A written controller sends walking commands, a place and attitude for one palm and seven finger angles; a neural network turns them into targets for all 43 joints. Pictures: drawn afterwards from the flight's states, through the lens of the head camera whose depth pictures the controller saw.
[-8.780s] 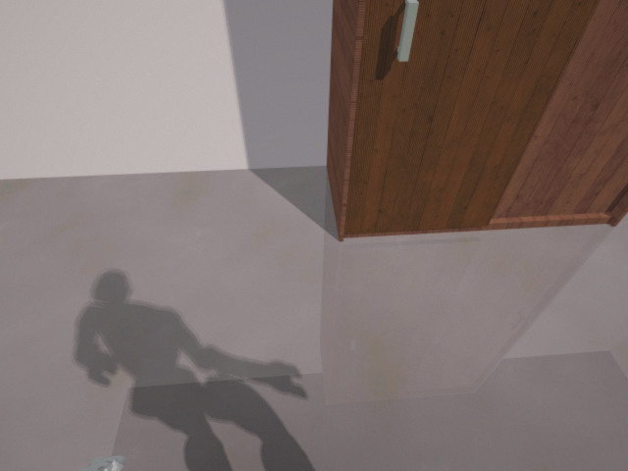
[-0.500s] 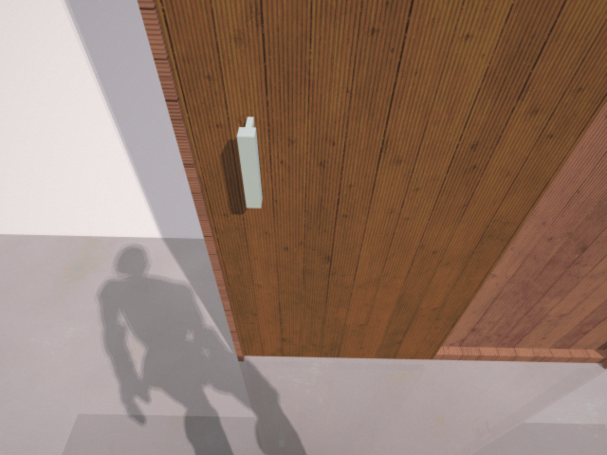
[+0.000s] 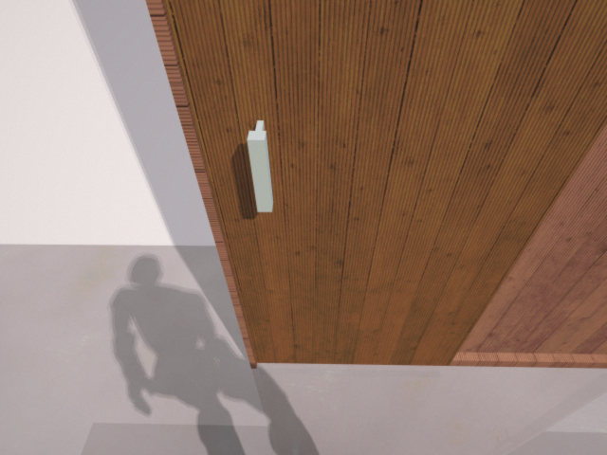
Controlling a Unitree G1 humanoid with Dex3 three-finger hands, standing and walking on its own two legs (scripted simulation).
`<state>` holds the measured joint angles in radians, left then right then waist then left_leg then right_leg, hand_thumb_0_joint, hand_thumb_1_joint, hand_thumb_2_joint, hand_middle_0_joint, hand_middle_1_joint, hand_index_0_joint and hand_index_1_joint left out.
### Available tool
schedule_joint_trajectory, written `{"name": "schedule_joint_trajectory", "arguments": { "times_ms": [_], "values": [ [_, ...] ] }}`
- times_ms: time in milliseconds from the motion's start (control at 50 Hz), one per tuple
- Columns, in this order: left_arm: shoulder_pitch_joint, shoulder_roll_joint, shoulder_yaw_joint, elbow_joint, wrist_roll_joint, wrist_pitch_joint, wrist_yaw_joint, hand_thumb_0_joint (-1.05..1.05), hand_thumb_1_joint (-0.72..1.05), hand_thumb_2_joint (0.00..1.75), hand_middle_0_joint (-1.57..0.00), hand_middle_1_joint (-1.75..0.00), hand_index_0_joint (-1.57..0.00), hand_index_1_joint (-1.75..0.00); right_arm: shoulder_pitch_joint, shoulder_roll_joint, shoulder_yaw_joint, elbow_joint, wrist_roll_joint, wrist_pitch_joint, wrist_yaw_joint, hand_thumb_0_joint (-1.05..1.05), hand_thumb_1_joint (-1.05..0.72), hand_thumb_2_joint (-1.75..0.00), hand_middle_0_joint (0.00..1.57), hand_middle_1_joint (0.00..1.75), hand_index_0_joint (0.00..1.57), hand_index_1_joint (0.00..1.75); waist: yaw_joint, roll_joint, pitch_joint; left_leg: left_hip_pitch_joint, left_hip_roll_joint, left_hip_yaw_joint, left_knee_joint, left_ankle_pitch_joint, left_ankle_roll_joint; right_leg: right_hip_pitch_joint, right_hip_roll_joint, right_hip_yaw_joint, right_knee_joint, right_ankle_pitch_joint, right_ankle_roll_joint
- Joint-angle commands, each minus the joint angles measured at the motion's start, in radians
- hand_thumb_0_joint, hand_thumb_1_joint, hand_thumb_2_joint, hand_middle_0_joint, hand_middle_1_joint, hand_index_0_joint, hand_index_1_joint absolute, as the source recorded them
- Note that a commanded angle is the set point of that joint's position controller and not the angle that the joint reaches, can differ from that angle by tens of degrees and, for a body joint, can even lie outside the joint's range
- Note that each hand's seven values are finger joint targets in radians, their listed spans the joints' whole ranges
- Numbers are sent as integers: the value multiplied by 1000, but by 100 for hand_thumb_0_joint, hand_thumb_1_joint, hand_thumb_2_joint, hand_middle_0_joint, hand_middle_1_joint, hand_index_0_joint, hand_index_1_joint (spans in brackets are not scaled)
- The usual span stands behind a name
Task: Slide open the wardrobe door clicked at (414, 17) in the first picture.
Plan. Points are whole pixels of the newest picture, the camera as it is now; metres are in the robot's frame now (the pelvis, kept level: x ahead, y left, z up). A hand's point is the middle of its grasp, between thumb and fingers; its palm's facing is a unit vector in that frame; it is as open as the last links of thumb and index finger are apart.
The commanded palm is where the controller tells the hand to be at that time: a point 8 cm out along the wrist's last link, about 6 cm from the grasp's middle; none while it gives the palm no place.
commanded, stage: come to a stop and stand still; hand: left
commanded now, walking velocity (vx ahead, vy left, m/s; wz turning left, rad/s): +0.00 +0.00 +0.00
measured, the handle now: (262, 166) +0.52 +0.09 +0.11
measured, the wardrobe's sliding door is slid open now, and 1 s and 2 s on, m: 0.00 0.00 0.00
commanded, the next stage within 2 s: look again from close up in 0.18 s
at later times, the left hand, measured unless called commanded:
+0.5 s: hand out of the picture +0.02 +0.18 -0.17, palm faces +0.00 -0.98 -0.19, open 7.4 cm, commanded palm none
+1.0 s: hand out of the picture +0.03 +0.18 -0.17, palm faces +0.00 -0.98 -0.21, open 7.4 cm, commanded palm none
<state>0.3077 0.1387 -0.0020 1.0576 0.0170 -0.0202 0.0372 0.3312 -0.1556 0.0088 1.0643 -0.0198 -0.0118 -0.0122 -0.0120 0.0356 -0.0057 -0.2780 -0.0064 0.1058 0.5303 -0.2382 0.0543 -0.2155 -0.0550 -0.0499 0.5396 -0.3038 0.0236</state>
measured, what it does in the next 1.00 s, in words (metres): stands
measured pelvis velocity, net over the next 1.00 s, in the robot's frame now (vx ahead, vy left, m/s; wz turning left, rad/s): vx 0.02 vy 0.00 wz -0.01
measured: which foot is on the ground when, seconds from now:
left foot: down 0.00-1.00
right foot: down 0.00-1.00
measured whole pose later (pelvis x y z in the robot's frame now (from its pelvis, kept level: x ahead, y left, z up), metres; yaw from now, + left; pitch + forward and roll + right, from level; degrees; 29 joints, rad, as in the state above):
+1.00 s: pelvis +0.02 +0.00 +0.01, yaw -1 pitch -1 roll +0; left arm 0.26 0.19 0.00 1.09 0.02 -0.01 0.02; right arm 0.23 -0.19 0.01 1.12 -0.01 -0.03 -0.01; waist 0.00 -0.01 0.03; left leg -0.20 -0.01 0.11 0.42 -0.21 0.05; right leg -0.14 -0.05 -0.04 0.42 -0.27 0.03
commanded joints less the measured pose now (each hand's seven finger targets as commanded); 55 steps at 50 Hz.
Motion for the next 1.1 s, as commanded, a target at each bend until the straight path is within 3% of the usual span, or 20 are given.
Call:
{"name": "schedule_joint_trajectory", "arguments": {
  "times_ms": [0, 120, 260, 420, 580, 820, 880, 1040, 1060, 1080],
  "values": [
    [60, 97, 10, -34, 2, -10, 6, 0, 90, 90, -20, -30, -20, -30, 21, -103, -22, -54, 2, -24, -7, 0, -90, -90, 20, 30, 20, 30, 10, -65, 94, -9, 117, -163, -180, -17, -1, -50, -37, 70, -112, 43, -59],
    [48, 128, 15, -40, 2, -12, 4, 0, 90, 90, -20, -30, -20, -30, -9, -127, -24, -48, 5, -30, -8, 0, -90, -90, 20, 30, 20, 30, 11, -56, 46, 45, 117, -137, -162, 97, -5, -12, -50, 76, -126, 119, -54],
    [36, 145, 14, -30, 1, -7, 0, 0, 90, 90, -20, -30, -20, -30, -49, -146, -25, -37, 7, -28, -9, 0, -90, -90, 20, 30, 20, 30, 12, -30, 58, 66, 121, -134, -174, 93, -9, -13, -53, 81, -151, 111, -51],
    [29, 157, 14, -17, 3, -8, -1, 0, 90, 90, -20, -30, -20, -30, -71, -155, -27, -21, 8, -28, -9, 0, -90, -90, 20, 30, 20, 30, 14, -34, 46, 87, 125, -128, -173, 132, -10, 7, -59, 79, -164, 145, -47],
    [26, 158, 12, -8, 1, -4, -3, 0, 90, 90, -20, -30, -20, -30, -76, -159, -26, -7, 8, -25, -8, 0, -90, -90, 20, 30, 20, 30, 16, -39, 60, 81, 128, -136, -201, 77, -12, 4, -59, 77, -177, 107, -48],
    [17, 166, 18, 2, 1, -5, -1, 0, 90, 90, -20, -30, -20, -30, -71, -159, -27, 8, 9, -30, -12, 0, -90, -90, 20, 30, 20, 30, 20, -33, 35, 105, 133, -133, -194, 181, -8, 37, -61, 70, -172, 160, -45],
    [13, 163, 16, 6, 0, -3, -2, 0, 90, 90, -20, -30, -20, -30, -72, -160, -26, 13, 8, -27, -11, 0, -90, -90, 20, 30, 20, 30, 17, -36, 49, 106, 133, -136, -206, 133, -11, 21, -61, 72, -182, 126, -45],
    [11, 165, 17, 8, 1, -4, -2, 0, 90, 90, -20, -30, -20, -30, -71, -158, -25, 16, 8, -28, -12, 0, -90, -90, 20, 30, 20, 30, 18, -42, 47, 112, 131, -135, -207, 155, -12, 29, -62, 73, -186, 139, -45],
    [60, 127, -1, 29, 11, -12, 40, 0, 90, 90, -20, -30, -20, -30, -96, -156, -22, -43, 17, -28, -7, 0, -90, -90, 20, 30, 20, 30, 21, -12, 64, 87, 150, -119, -26, 363, -38, -14, -85, 106, -168, 307, -39],
    [-650, 411, 213, -1508, -176, -211, 37, 0, 88, 89, -20, -32, -20, -32, -64, -294, -58, -388, 66, -158, -37, 0, -90, -90, 20, 30, 20, 30, -75, 114, -428, 378, 28, -147, -100, 412, -62, 39, 31, -18, -71, 372, -55]
  ]
}}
